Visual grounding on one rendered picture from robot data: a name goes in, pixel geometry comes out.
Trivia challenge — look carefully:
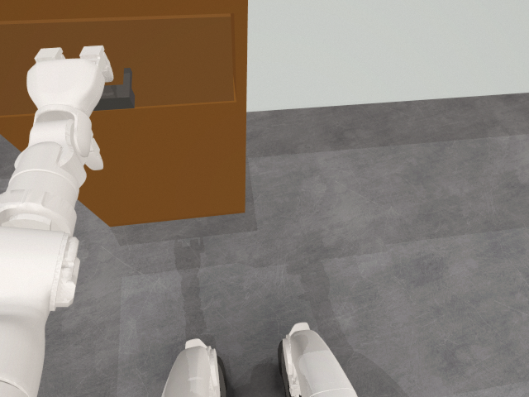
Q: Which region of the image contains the robot right shin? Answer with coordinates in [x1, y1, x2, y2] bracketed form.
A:
[288, 323, 320, 397]

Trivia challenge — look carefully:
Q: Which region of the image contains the robot left upper arm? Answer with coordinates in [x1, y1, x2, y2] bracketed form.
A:
[0, 226, 80, 397]

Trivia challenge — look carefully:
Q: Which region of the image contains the robot left forearm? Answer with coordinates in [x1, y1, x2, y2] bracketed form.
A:
[0, 104, 92, 237]

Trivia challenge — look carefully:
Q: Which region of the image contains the left robot hand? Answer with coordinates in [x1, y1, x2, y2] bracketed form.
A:
[26, 45, 113, 170]

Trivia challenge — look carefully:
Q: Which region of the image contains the cabinet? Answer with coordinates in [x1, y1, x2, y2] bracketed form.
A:
[0, 0, 248, 227]

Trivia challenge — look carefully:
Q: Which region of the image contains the left robot thigh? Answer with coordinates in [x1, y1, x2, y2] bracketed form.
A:
[161, 346, 219, 397]

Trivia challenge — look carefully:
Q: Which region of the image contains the drawer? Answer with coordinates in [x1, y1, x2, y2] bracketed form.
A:
[0, 13, 234, 116]

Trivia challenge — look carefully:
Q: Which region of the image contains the handle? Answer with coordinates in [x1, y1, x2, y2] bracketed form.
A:
[94, 68, 135, 111]

